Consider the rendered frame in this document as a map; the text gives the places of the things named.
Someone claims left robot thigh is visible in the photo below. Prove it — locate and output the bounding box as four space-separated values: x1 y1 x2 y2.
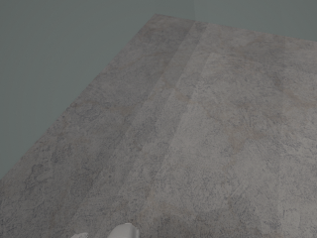
107 224 140 238

